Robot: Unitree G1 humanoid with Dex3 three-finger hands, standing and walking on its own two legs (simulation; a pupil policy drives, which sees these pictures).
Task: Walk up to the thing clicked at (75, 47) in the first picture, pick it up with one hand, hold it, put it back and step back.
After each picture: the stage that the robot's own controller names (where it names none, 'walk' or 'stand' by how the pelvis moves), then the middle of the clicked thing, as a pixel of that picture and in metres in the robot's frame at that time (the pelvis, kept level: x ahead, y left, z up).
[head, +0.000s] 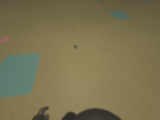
stand; (75, 46) +1.49 +0.35 -0.72
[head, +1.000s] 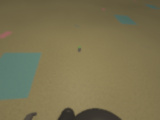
walk; (79, 49) +1.38 +0.18 -0.70
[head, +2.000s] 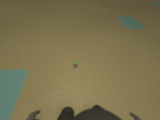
walk; (75, 64) +0.89 +0.20 -0.71
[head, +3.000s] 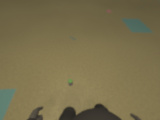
walk; (70, 82) +0.54 +0.23 -0.71
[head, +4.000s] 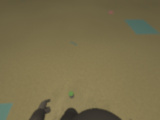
stand; (71, 94) +0.37 +0.20 -0.70
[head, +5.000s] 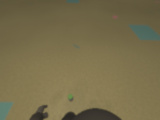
stand; (70, 97) +0.35 +0.21 -0.72
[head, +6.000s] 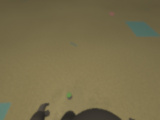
stand; (69, 96) +0.35 +0.23 -0.72
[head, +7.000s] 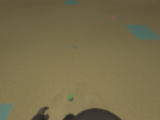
stand; (70, 97) +0.36 +0.22 -0.73
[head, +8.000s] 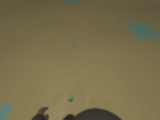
stand; (70, 98) +0.35 +0.23 -0.73
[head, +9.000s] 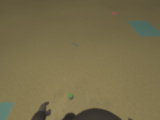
go down; (70, 96) +0.36 +0.22 -0.72
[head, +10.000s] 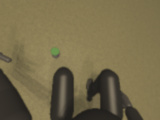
go down; (55, 53) +0.46 +0.23 -0.30
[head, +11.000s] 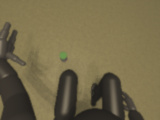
close in; (63, 57) +0.46 +0.21 -0.32
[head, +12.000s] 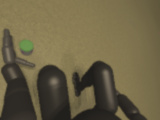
close in; (26, 48) +0.45 +0.26 -0.23
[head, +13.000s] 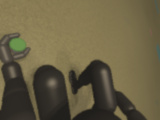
close; (18, 47) +0.43 +0.27 -0.23
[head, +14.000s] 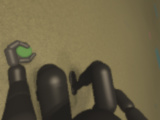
lift; (24, 52) +0.40 +0.26 -0.24
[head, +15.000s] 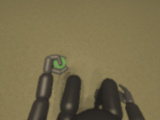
lift; (60, 65) +0.34 +0.21 -0.04
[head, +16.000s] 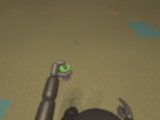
hold; (65, 72) +0.33 +0.17 +0.02
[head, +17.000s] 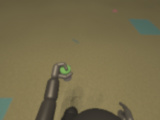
hold; (66, 73) +0.33 +0.17 +0.00
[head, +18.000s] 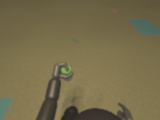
hold; (67, 73) +0.33 +0.17 +0.00
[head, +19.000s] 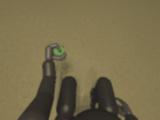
crouch; (60, 54) +0.44 +0.19 -0.09
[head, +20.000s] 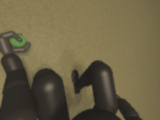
lower; (20, 44) +0.45 +0.26 -0.24
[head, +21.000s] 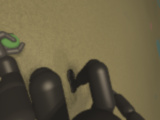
lower; (12, 44) +0.45 +0.28 -0.24
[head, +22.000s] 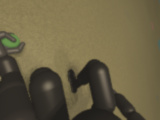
lower; (12, 44) +0.45 +0.28 -0.24
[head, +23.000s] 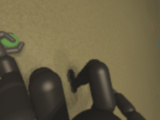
lower; (12, 44) +0.45 +0.28 -0.24
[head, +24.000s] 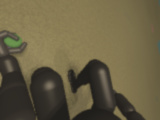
loosen; (14, 44) +0.45 +0.27 -0.24
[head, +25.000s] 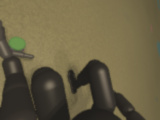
withdraw; (17, 46) +0.44 +0.26 -0.24
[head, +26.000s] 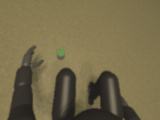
walk; (60, 54) +0.46 +0.21 -0.29
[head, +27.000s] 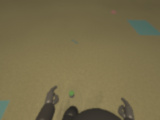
stand; (71, 94) +0.38 +0.17 -0.65
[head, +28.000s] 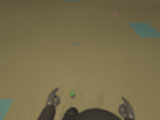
stand; (72, 94) +0.39 +0.18 -0.67
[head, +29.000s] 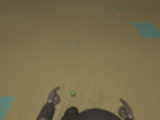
stand; (72, 93) +0.39 +0.17 -0.67
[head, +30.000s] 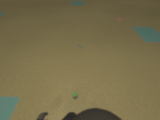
walk; (74, 95) +0.41 +0.17 -0.72
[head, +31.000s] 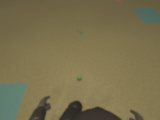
walk; (79, 78) +0.54 +0.16 -0.71
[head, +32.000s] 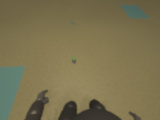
walk; (74, 60) +0.85 +0.21 -0.70
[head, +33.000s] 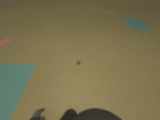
stand; (78, 61) +1.02 +0.21 -0.71
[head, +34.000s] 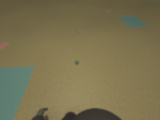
stand; (76, 61) +1.02 +0.24 -0.73
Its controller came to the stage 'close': yes
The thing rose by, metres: 0.72
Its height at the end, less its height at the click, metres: +0.00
